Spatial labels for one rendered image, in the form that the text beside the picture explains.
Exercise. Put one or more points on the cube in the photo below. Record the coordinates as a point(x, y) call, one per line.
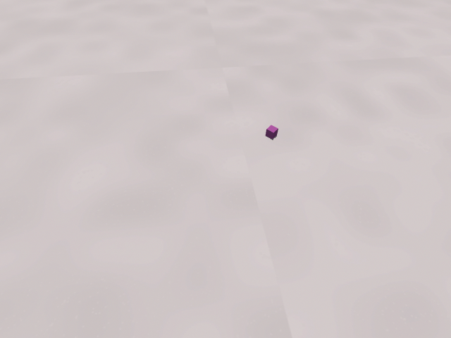
point(271, 132)

